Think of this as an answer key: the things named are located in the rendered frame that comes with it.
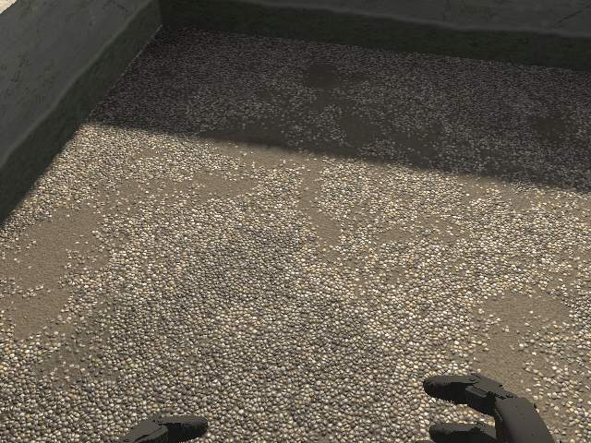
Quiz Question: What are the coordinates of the left robot hand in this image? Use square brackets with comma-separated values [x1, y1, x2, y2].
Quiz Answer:
[113, 414, 208, 443]

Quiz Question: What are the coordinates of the right robot hand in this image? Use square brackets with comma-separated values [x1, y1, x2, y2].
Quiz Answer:
[415, 373, 562, 443]

